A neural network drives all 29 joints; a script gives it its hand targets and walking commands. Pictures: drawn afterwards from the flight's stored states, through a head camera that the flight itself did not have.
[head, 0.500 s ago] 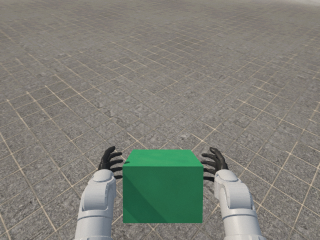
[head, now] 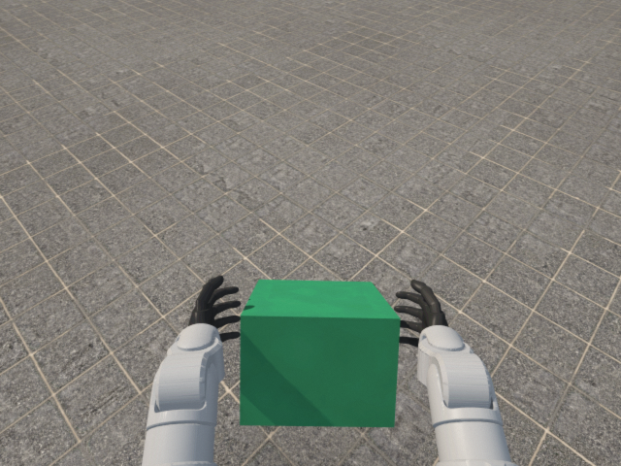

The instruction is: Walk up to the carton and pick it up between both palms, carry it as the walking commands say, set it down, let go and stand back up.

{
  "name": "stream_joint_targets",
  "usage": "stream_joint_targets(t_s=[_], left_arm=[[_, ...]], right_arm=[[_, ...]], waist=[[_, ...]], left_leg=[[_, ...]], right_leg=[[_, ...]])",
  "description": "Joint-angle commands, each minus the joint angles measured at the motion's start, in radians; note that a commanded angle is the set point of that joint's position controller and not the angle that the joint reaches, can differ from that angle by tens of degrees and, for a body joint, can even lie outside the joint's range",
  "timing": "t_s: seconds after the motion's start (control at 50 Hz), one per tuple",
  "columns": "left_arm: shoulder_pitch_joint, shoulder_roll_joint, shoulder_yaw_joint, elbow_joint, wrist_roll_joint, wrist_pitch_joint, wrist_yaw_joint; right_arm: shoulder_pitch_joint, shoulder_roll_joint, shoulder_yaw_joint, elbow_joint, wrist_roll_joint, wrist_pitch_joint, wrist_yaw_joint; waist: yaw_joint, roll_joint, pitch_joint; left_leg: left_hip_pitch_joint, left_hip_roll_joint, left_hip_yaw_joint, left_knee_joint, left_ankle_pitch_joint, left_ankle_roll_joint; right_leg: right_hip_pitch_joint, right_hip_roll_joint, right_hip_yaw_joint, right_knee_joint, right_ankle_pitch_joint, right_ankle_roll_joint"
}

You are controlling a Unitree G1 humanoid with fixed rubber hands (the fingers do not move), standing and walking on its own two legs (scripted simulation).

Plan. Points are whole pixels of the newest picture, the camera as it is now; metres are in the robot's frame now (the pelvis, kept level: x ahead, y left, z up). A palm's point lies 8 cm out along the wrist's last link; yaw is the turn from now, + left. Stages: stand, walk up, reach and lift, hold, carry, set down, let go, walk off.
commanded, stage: carry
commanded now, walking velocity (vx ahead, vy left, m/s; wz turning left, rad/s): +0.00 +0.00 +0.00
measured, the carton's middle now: (316, 342) +0.33 +0.02 -0.09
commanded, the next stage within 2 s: none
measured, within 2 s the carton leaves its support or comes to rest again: neither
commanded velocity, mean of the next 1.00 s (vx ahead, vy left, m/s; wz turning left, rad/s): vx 0.00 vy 0.00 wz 0.00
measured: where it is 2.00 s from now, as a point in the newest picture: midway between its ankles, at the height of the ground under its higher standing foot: outside the picture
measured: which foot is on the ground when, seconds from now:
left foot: down 0.00-1.00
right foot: down 0.00-1.00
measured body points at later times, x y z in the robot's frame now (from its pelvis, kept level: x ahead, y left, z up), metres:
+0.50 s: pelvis -0.02 -0.03 +0.00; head -0.03 -0.02 +0.45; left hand +0.27 +0.13 +0.02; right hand +0.27 -0.18 +0.01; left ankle +0.11 +0.09 -0.73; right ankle +0.05 -0.15 -0.73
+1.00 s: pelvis +0.00 -0.03 +0.00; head -0.01 -0.02 +0.45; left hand +0.29 +0.13 +0.03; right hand +0.30 -0.17 +0.02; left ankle +0.11 +0.09 -0.73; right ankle +0.05 -0.15 -0.73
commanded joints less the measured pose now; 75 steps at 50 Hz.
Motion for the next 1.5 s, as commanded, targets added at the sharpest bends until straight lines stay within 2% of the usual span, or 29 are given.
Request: stream_joint_targets(t_s=[0.0, 0.12, 0.3, 0.54, 0.7, 0.84, 1.22, 1.48], left_arm=[[-0.525, -0.930, -0.633, -0.103, -0.287, -0.045, -0.263], [-0.587, -0.931, -0.604, -0.080, -0.276, -0.049, -0.268], [-0.590, -0.957, -0.608, -0.126, -0.285, -0.060, -0.256], [-0.561, -0.957, -0.641, -0.138, -0.276, -0.077, -0.260], [-0.582, -0.981, -0.672, -0.129, -0.288, -0.082, -0.278], [-0.572, -0.991, -0.668, -0.103, -0.281, -0.076, -0.290], [-0.560, -1.004, -0.660, -0.111, -0.271, -0.072, -0.289], [-0.549, -1.000, -0.662, -0.118, -0.270, -0.073, -0.283]], right_arm=[[-0.563, 0.890, 0.562, -0.149, 0.257, -0.063, 0.278], [-0.596, 0.909, 0.538, -0.070, 0.249, -0.063, 0.294], [-0.679, 0.940, 0.598, -0.163, 0.313, -0.080, 0.288], [-0.655, 0.932, 0.623, -0.165, 0.320, -0.095, 0.304], [-0.643, 0.948, 0.626, -0.145, 0.306, -0.101, 0.316], [-0.642, 0.955, 0.621, -0.127, 0.294, -0.097, 0.324], [-0.648, 0.974, 0.627, -0.135, 0.298, -0.097, 0.324], [-0.639, 0.967, 0.625, -0.139, 0.298, -0.099, 0.318]], waist=[[-0.020, 0.015, -0.365], [-0.021, 0.004, -0.313], [-0.025, -0.057, -0.360], [-0.023, 0.003, -0.404], [-0.029, -0.007, -0.408], [-0.032, -0.006, -0.396], [-0.037, -0.013, -0.430], [-0.037, -0.010, -0.437]], left_leg=[[0.143, 0.126, -0.116, -0.208, -0.405, -0.052], [0.114, 0.117, -0.097, -0.171, -0.411, -0.048], [0.138, 0.102, -0.072, -0.074, -0.316, -0.037], [0.115, 0.121, -0.094, -0.136, -0.351, -0.040], [0.141, 0.119, -0.084, -0.110, -0.315, -0.038], [0.139, 0.124, -0.092, -0.119, -0.291, -0.037], [0.196, 0.123, -0.070, -0.077, -0.082, -0.034], [0.215, 0.125, -0.062, -0.051, 0.013, -0.030]], right_leg=[[0.063, -0.009, 0.008, -0.102, -0.151, -0.064], [0.003, -0.034, 0.040, -0.142, -0.200, -0.056], [-0.015, -0.075, 0.090, -0.166, -0.220, -0.060], [0.049, -0.026, 0.056, -0.107, -0.155, -0.071], [0.032, -0.038, 0.068, -0.128, -0.139, -0.068], [0.039, -0.034, 0.048, -0.123, -0.107, -0.062], [0.096, -0.051, 0.021, -0.102, 0.081, -0.050], [0.122, -0.053, 0.010, -0.091, 0.131, -0.043]])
